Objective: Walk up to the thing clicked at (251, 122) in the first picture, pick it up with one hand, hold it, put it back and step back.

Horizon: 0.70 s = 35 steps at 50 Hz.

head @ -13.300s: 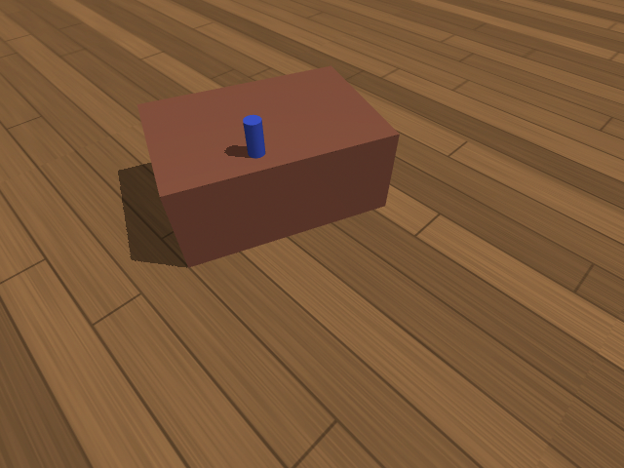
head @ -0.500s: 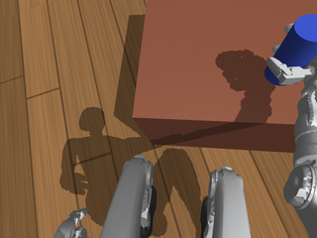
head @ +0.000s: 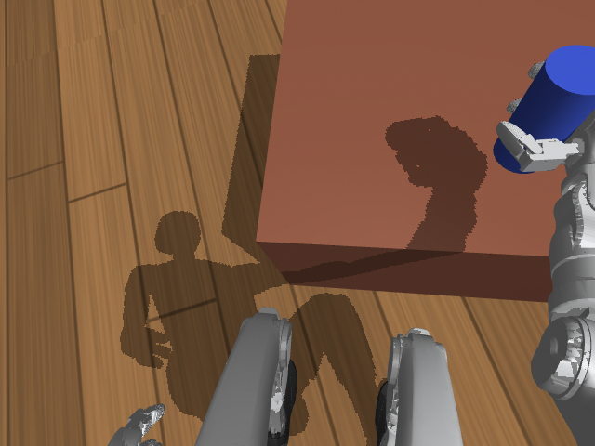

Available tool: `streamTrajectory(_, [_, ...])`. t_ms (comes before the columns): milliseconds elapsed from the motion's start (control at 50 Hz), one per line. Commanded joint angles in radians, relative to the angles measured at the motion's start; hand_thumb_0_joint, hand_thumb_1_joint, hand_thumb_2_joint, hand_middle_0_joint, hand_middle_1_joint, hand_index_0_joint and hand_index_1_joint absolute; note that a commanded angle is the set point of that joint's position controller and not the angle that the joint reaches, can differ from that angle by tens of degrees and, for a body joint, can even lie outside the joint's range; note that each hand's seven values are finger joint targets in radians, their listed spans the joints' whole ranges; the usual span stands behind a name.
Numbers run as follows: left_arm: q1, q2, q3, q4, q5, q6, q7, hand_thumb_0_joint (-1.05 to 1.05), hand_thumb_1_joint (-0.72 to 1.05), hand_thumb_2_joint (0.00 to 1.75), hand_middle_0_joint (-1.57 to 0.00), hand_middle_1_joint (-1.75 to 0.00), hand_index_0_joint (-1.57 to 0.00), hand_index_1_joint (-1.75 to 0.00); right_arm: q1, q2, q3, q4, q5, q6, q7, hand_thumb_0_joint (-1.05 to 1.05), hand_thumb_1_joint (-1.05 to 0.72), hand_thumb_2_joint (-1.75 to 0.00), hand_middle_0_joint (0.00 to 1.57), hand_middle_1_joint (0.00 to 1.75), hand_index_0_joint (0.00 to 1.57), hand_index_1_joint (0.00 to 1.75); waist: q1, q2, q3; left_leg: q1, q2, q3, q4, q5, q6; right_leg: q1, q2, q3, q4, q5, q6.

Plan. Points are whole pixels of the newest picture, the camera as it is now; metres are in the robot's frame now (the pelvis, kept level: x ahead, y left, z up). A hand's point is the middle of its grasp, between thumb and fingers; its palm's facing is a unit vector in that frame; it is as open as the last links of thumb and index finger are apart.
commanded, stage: settle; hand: right
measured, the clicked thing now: (546, 117) +0.52 -0.22 +0.03
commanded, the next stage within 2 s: lift in 0.24 s
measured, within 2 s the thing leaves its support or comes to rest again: neither
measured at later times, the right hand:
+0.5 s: hand (549, 109) +0.51 -0.21 +0.05, palm faces +0.15 +0.99 +0.00, open 9.1 cm
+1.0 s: hand out of the picture +0.46 -0.21 +0.14, palm faces +0.16 +0.99 -0.01, open 9.1 cm
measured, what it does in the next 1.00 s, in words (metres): rises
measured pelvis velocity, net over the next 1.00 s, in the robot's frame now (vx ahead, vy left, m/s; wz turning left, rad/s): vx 0.03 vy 0.00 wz -0.02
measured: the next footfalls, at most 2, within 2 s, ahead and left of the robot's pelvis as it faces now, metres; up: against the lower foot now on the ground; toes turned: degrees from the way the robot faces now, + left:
none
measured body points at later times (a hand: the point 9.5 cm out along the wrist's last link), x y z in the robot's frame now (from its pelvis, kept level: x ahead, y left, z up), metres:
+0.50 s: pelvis +0.01 +0.00 +0.03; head +0.19 -0.03 +0.44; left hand +0.09 +0.27 -0.09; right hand +0.50 -0.26 +0.06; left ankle +0.08 +0.14 -0.50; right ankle +0.06 -0.12 -0.50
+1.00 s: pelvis +0.03 +0.00 +0.11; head +0.15 -0.02 +0.54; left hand +0.13 +0.26 -0.01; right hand +0.45 -0.26 +0.15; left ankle +0.08 +0.14 -0.50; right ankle +0.06 -0.12 -0.50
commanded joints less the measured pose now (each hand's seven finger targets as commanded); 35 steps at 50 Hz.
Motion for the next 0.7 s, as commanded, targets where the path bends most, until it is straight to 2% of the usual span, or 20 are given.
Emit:
streamTrajectory(0, [0.162, 0.2, 0.081, -0.043, 0.006, -0.017, 0.009, 0.0, 0.91, 0.89, -0.2, -0.3, -0.2, -0.3, -0.387, -0.223, -0.021, -0.237, 0.019, -0.08, 0.002, 0.0, -0.31, -1.31, 1.27, 1.4, 1.31, 1.4, -0.002, -0.175, -0.615, 0.32, -0.033, 0.006, -0.185, 0.235, 0.06, 0.493, 0.011, 0.03, -0.255, 0.281, -0.016])
streamTrajectory(40, [0.158, 0.195, 0.079, -0.046, 0.005, -0.018, 0.008, 0.0, 0.9, 0.9, -0.2, -0.3, -0.2, -0.3, -0.38, -0.21, -0.011, -0.207, 0.021, -0.083, 0.005, 0.0, -0.32, -1.31, 1.26, 1.4, 1.3, 1.4, 0.007, -0.153, -0.58, 0.33, -0.034, 0.006, -0.201, 0.209, 0.06, 0.462, 0.012, 0.031, -0.27, 0.239, -0.018])
streamTrajectory(60, [0.158, 0.196, 0.081, -0.048, 0.005, -0.019, 0.009, 0.0, 0.91, 0.89, -0.2, -0.3, -0.2, -0.3, -0.424, -0.243, -0.027, -0.278, 0.024, -0.091, 0.005, 0.0, -0.34, -1.32, 1.27, 1.41, 1.31, 1.41, -0.003, -0.17, -0.629, 0.359, -0.034, 0.002, -0.209, 0.209, 0.059, 0.479, 0.013, 0.028, -0.275, 0.232, -0.019])
streamTrajectory(80, [0.153, 0.196, 0.077, -0.049, 0.003, -0.02, 0.009, 0.0, 0.91, 0.89, -0.19, -0.3, -0.2, -0.3, -0.375, -0.225, -0.022, -0.206, 0.023, -0.084, 0.006, 0.0, -0.34, -1.34, 1.26, 1.42, 1.3, 1.42, 0.0, -0.155, -0.609, 0.355, -0.033, 0.004, -0.214, 0.206, 0.057, 0.482, 0.013, 0.027, -0.279, 0.228, -0.019])
streamTrajectory(140, [0.152, 0.195, 0.077, -0.046, 0.0, -0.023, 0.009, 0.0, 0.91, 0.89, -0.19, -0.3, -0.2, -0.3, -0.364, -0.221, -0.022, -0.205, 0.028, -0.088, 0.011, 0.0, -0.36, -1.36, 1.26, 1.43, 1.3, 1.43, 0.001, -0.137, -0.584, 0.368, -0.033, 0.003, -0.227, 0.189, 0.056, 0.46, 0.015, 0.029, -0.291, 0.2, -0.021])
streamTrajectory(180, [0.153, 0.192, 0.076, -0.047, 0.002, -0.024, 0.009, 0.0, 0.91, 0.89, -0.19, -0.3, -0.2, -0.3, -0.372, -0.228, -0.029, -0.24, 0.031, -0.094, 0.009, 0.0, -0.37, -1.38, 1.27, 1.45, 1.31, 1.45, -0.009, -0.159, -0.616, 0.383, -0.034, 0.004, -0.225, 0.221, 0.057, 0.494, 0.015, 0.028, -0.292, 0.245, -0.018])
streamTrajectory(240, [0.165, 0.188, 0.077, -0.043, 0.005, -0.024, 0.009, 0.0, 0.91, 0.89, -0.19, -0.3, -0.19, -0.3, -0.361, -0.199, -0.012, -0.215, 0.033, -0.092, 0.01, 0.0, -0.39, -1.39, 1.27, 1.46, 1.31, 1.46, 0.004, -0.135, -0.613, 0.424, -0.036, -0.002, -0.245, 0.256, 0.056, 0.485, 0.017, 0.008, -0.281, 0.279, -0.025])
streamTrajectory(320, [0.15, 0.185, 0.074, -0.04, 0.006, -0.026, 0.009, 0.0, 0.91, 0.89, -0.19, -0.3, -0.19, -0.3, -0.354, -0.209, -0.014, -0.22, 0.03, -0.101, 0.006, 0.0, -0.42, -1.41, 1.29, 1.47, 1.33, 1.47, -0.002, -0.145, -0.591, 0.434, -0.036, -0.002, -0.256, 0.244, 0.055, 0.478, 0.02, 0.006, -0.295, 0.262, -0.024])
streamTrajectory(340, [0.154, 0.193, 0.08, -0.046, 0.005, -0.027, 0.01, 0.0, 0.92, 0.88, -0.2, -0.31, -0.21, -0.3, -0.353, -0.221, -0.029, -0.211, 0.029, -0.103, 0.004, 0.0, -0.34, -1.36, 1.32, 1.46, 1.35, 1.46, -0.003, -0.131, -0.604, 0.436, -0.036, -0.003, -0.254, 0.25, 0.054, 0.485, 0.019, 0.007, -0.292, 0.27, -0.025])
streamTrajectory(420, [0.153, 0.187, 0.079, -0.045, 0.004, -0.025, 0.007, 0.0, 0.91, 0.89, -0.2, -0.31, -0.21, -0.3, -0.325, -0.188, -0.017, -0.224, 0.036, -0.103, -0.003, 0.0, -0.35, -1.34, 1.31, 1.44, 1.34, 1.44, -0.014, -0.143, -0.606, 0.446, -0.037, 0.003, -0.273, 0.232, 0.057, 0.524, 0.019, 0.018, -0.332, 0.257, -0.019])
streamTrajectory(460, [0.147, 0.194, 0.086, -0.056, 0.005, -0.026, 0.009, 0.0, 0.92, 0.88, -0.2, -0.31, -0.21, -0.3, -0.35, -0.216, -0.023, -0.314, 0.032, -0.108, -0.005, 0.0, -0.36, -1.33, 1.31, 1.43, 1.34, 1.43, -0.023, -0.179, -0.667, 0.478, -0.037, -0.002, -0.279, 0.28, 0.056, 0.579, 0.019, 0.009, -0.325, 0.318, -0.019])
streamTrajectory(480, [0.161, 0.185, 0.083, -0.044, 0.003, -0.024, 0.008, 0.0, 0.91, 0.89, -0.2, -0.31, -0.21, -0.3, -0.3, -0.171, -0.009, -0.247, 0.032, -0.096, -0.005, 0.0, -0.36, -1.32, 1.31, 1.42, 1.33, 1.42, -0.007, -0.14, -0.647, 0.486, -0.038, 0.004, -0.286, 0.298, 0.054, 0.587, 0.017, 0.009, -0.328, 0.341, -0.021])
streamTrajectory(500, [0.151, 0.181, 0.08, -0.048, 0.002, -0.023, 0.008, 0.0, 0.92, 0.89, -0.2, -0.31, -0.21, -0.3, -0.255, -0.154, 0.001, -0.23, 0.038, -0.091, -0.004, 0.0, -0.36, -1.32, 1.31, 1.42, 1.34, 1.42, -0.013, -0.123, -0.6, 0.498, -0.038, 0.002, -0.297, 0.287, 0.055, 0.55, 0.019, 0.006, -0.339, 0.317, -0.022])
streamTrajectory(520, [0.147, 0.195, 0.096, -0.062, 0.0, -0.027, 0.011, 0.0, 0.92, 0.88, -0.2, -0.31, -0.21, -0.3, -0.325, -0.183, -0.013, -0.357, 0.044, -0.1, -0.006, 0.0, -0.35, -1.33, 1.31, 1.43, 1.34, 1.43, -0.019, -0.155, -0.658, 0.532, -0.037, -0.007, -0.309, 0.304, 0.052, 0.574, 0.021, 0.001, -0.339, 0.324, -0.024])
streamTrajectory(560, [0.147, 0.175, 0.083, -0.05, -0.009, -0.025, 0.012, 0.0, 0.92, 0.89, -0.2, -0.31, -0.21, -0.3, -0.241, -0.163, -0.016, -0.283, 0.045, -0.085, -0.016, 0.0, -0.37, -1.34, 1.33, 1.44, 1.36, 1.44, -0.02, -0.089, -0.604, 0.562, -0.038, -0.002, -0.341, 0.255, 0.049, 0.542, 0.023, 0.0, -0.373, 0.263, -0.027])
streamTrajectory(580, [0.143, 0.184, 0.09, -0.056, -0.008, -0.027, 0.012, 0.0, 0.92, 0.89, -0.2, -0.31, -0.21, -0.3, -0.28, -0.172, -0.012, -0.359, 0.046, -0.092, -0.018, 0.0, -0.36, -1.35, 1.33, 1.45, 1.36, 1.45, -0.027, -0.121, -0.625, 0.554, -0.038, -0.006, -0.344, 0.247, 0.052, 0.568, 0.021, 0.004, -0.388, 0.256, -0.022])
streamTrajectory(600, [0.138, 0.187, 0.095, -0.059, -0.006, -0.028, 0.012, 0.0, 0.91, 0.88, -0.2, -0.31, -0.21, -0.3, -0.255, -0.16, -0.004, -0.356, 0.046, -0.091, -0.018, 0.0, -0.37, -1.35, 1.34, 1.46, 1.37, 1.46, -0.032, -0.14, -0.636, 0.57, -0.037, -0.006, -0.347, 0.284, 0.052, 0.603, 0.022, 0.0, -0.39, 0.301, -0.021])
streamTrajectory(640, [0.141, 0.179, 0.091, -0.048, -0.012, -0.03, 0.018, 0.0, 0.92, 0.89, -0.19, -0.3, -0.2, -0.29, -0.186, -0.127, 0.015, -0.326, 0.047, -0.082, -0.021, 0.0, -0.36, -1.34, 1.33, 1.45, 1.36, 1.45, -0.025, -0.089, -0.582, 0.577, -0.04, -0.001, -0.375, 0.27, 0.05, 0.61, 0.02, 0.003, -0.41, 0.283, -0.023])
streamTrajectory(660, [0.13, 0.187, 0.1, -0.066, -0.012, -0.034, 0.019, 0.0, 0.92, 0.88, -0.2, -0.31, -0.21, -0.3, -0.216, -0.142, 0.011, -0.419, 0.053, -0.086, -0.023, 0.0, -0.35, -1.34, 1.33, 1.45, 1.36, 1.45, -0.04, -0.129, -0.615, 0.619, -0.038, -0.011, -0.388, 0.296, 0.05, 0.627, 0.022, -0.009, -0.416, 0.302, -0.024])
streamTrajectory(680, [0.132, 0.174, 0.092, -0.056, -0.015, -0.035, 0.02, 0.0, 0.91, 0.88, -0.19, -0.3, -0.2, -0.29, -0.175, -0.123, 0.014, -0.365, 0.054, -0.078, -0.028, 0.0, -0.36, -1.34, 1.33, 1.44, 1.35, 1.44, -0.031, -0.084, -0.588, 0.636, -0.039, -0.006, -0.408, 0.282, 0.047, 0.627, 0.022, -0.007, -0.432, 0.284, -0.027])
